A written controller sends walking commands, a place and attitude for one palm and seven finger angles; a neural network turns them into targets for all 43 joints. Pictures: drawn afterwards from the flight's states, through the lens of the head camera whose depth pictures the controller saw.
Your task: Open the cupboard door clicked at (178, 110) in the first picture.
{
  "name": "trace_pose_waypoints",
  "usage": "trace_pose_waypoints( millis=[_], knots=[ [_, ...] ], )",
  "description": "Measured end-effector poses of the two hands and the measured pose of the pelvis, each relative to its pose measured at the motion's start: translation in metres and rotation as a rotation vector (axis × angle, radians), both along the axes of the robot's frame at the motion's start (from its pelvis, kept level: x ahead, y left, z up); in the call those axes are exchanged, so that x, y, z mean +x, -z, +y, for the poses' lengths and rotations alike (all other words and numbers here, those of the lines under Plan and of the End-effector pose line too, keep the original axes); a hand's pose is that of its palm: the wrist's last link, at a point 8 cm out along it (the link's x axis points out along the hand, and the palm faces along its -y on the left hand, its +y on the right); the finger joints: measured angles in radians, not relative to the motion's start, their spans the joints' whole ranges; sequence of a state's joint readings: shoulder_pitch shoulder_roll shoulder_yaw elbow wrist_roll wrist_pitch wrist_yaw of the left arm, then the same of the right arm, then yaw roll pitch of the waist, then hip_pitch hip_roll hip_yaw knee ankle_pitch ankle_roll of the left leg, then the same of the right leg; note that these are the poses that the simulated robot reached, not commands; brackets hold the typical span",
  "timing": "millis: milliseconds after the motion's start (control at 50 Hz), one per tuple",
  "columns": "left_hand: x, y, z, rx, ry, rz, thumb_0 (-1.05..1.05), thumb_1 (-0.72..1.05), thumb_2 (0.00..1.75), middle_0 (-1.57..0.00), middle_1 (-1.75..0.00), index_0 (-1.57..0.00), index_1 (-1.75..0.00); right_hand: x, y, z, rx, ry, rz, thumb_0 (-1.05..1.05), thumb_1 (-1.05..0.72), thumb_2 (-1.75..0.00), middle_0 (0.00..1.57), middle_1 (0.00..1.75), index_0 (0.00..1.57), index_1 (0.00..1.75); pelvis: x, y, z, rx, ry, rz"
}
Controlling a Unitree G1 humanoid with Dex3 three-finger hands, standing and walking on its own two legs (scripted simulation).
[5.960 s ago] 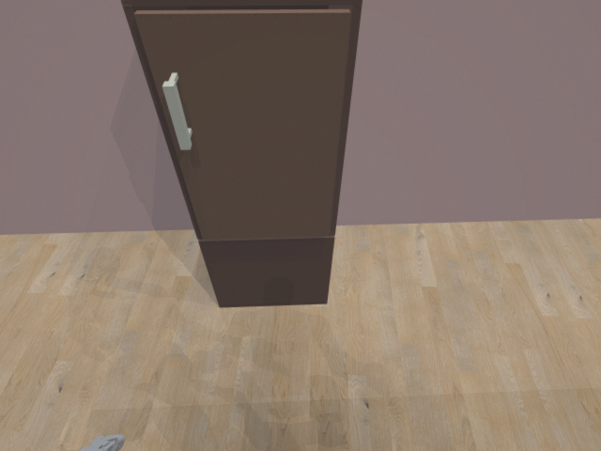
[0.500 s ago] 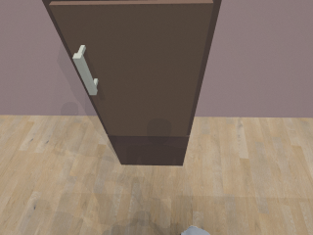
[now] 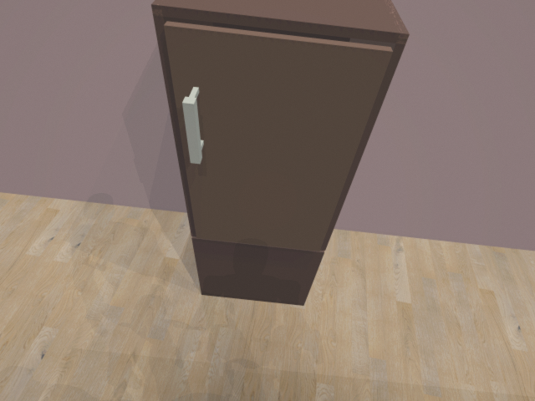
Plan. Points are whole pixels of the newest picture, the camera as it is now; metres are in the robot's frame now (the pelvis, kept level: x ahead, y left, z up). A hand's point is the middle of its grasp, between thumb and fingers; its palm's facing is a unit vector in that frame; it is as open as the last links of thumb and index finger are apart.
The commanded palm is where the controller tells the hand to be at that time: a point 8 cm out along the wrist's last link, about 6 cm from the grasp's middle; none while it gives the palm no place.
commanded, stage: come to a stop and stand still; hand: left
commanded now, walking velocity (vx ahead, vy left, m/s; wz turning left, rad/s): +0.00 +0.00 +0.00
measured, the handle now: (195, 126) +0.56 +0.19 +0.09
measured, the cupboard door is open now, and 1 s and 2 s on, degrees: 0 0 0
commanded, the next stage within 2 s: look again from close up in 0.54 s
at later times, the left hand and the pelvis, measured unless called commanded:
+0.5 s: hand out of the picture -0.03 +0.15 -0.17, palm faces +0.01 -0.99 -0.17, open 7.3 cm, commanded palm none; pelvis -0.03 -0.01 +0.01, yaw -1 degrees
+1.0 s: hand out of the picture +0.02 +0.20 -0.17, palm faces +0.02 -0.97 -0.25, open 7.3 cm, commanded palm none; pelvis -0.03 +0.01 +0.00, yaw -1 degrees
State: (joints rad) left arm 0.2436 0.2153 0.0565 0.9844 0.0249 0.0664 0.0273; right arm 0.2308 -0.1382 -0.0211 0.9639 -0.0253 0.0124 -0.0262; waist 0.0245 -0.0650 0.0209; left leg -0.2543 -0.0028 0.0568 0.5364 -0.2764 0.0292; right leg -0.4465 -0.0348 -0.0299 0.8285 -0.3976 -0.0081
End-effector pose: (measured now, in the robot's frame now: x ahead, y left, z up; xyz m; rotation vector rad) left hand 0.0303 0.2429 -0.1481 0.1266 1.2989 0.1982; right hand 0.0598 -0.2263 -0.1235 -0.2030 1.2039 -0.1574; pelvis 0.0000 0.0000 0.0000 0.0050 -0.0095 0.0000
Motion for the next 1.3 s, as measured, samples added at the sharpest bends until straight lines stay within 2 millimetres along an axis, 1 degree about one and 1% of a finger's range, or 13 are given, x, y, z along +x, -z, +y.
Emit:
trace_pose_waypoints(
  millis=[100,240,320,400,540,640,700,760,840,940,1040,1160,1300],
  knots=[
    [-0.031,-0.008,-0.001,-0.003,-0.002,0.060,0.00,0.91,0.90,-0.20,-0.30,-0.20,-0.30,-0.026,0.004,0.004,0.014,0.008,0.059,0.00,-0.94,-0.90,0.20,0.30,0.20,0.30,-0.007,-0.005,0.005,0.008,0.010,0.018],
    [-0.059,-0.012,-0.021,-0.001,0.035,0.123,0.00,0.91,0.90,-0.20,-0.30,-0.20,-0.30,-0.059,0.019,-0.001,0.059,0.061,0.100,0.01,-0.94,-0.90,0.20,0.30,0.20,0.30,-0.021,-0.003,-0.001,0.013,0.025,0.013],
    [-0.065,-0.012,-0.032,-0.019,0.047,0.111,0.00,0.91,0.90,-0.20,-0.30,-0.20,-0.30,-0.078,0.019,-0.002,0.071,0.073,0.128,0.01,-0.93,-0.90,0.20,0.30,0.20,0.30,-0.025,-0.005,-0.004,0.009,0.023,-0.005],
    [-0.064,-0.009,-0.040,-0.037,0.052,0.094,0.00,0.91,0.90,-0.20,-0.30,-0.20,-0.30,-0.095,0.018,0.000,0.076,0.079,0.157,0.01,-0.92,-0.90,0.20,0.30,0.20,0.30,-0.029,-0.006,-0.008,0.006,0.024,-0.018],
    [-0.068,-0.006,-0.043,-0.045,0.049,0.090,0.01,0.92,0.90,-0.20,-0.30,-0.20,-0.30,-0.121,0.016,0.006,0.086,0.088,0.215,0.01,-0.91,-0.90,0.20,0.30,0.20,0.30,-0.035,-0.007,-0.012,0.002,0.020,-0.018],
    [-0.074,-0.007,-0.045,-0.049,0.041,0.108,0.00,0.92,0.90,-0.20,-0.30,-0.20,-0.30,-0.132,0.016,0.010,0.096,0.096,0.248,0.00,-0.91,-0.90,0.20,0.30,0.20,0.30,-0.035,-0.007,-0.012,0.002,0.019,-0.010],
    [-0.075,-0.007,-0.041,-0.039,0.068,0.105,0.00,0.91,0.90,-0.20,-0.30,-0.20,-0.30,-0.129,0.018,0.007,0.096,0.086,0.229,0.01,-0.91,-0.90,0.20,0.30,0.20,0.30,-0.037,-0.005,-0.011,-0.007,0.009,-0.006],
    [-0.069,-0.009,-0.030,-0.009,0.064,0.083,0.00,0.91,0.90,-0.20,-0.30,-0.20,-0.30,-0.116,0.021,-0.001,0.071,0.085,0.179,0.01,-0.91,-0.90,0.20,0.30,0.20,0.30,-0.035,-0.002,-0.007,-0.013,0.003,-0.006],
    [-0.053,-0.010,-0.013,0.025,0.059,0.031,0.00,0.91,0.90,-0.20,-0.30,-0.20,-0.30,-0.093,0.019,-0.007,0.042,0.080,0.105,0.01,-0.91,-0.90,0.20,0.30,0.20,0.30,-0.030,0.000,-0.002,-0.012,0.004,-0.017],
    [-0.030,-0.012,0.002,0.045,0.068,-0.051,0.00,0.91,0.90,-0.20,-0.30,-0.20,-0.30,-0.063,0.013,-0.008,0.020,0.056,0.011,0.01,-0.91,-0.90,0.20,0.30,0.20,0.30,-0.028,0.001,0.004,-0.010,0.016,-0.034],
    [-0.018,-0.016,0.011,0.048,0.083,-0.100,0.00,0.91,0.90,-0.20,-0.30,-0.20,-0.30,-0.042,0.005,-0.004,0.012,0.031,-0.052,0.01,-0.91,-0.90,0.20,0.30,0.20,0.30,-0.032,0.000,0.011,-0.012,0.021,-0.044],
    [-0.024,-0.017,0.017,0.038,0.096,-0.093,0.00,0.91,0.90,-0.20,-0.30,-0.20,-0.30,-0.039,-0.001,0.002,0.009,0.015,-0.068,0.01,-0.91,-0.90,0.20,0.30,0.20,0.30,-0.040,-0.003,0.018,-0.013,0.025,-0.045],
    [-0.050,-0.014,0.026,0.031,0.094,-0.028,0.00,0.91,0.90,-0.20,-0.30,-0.20,-0.30,-0.059,-0.002,0.003,-0.003,0.023,-0.017,0.01,-0.91,-0.90,0.20,0.30,0.20,0.30,-0.048,-0.006,0.025,-0.015,0.025,-0.043]
  ],
)
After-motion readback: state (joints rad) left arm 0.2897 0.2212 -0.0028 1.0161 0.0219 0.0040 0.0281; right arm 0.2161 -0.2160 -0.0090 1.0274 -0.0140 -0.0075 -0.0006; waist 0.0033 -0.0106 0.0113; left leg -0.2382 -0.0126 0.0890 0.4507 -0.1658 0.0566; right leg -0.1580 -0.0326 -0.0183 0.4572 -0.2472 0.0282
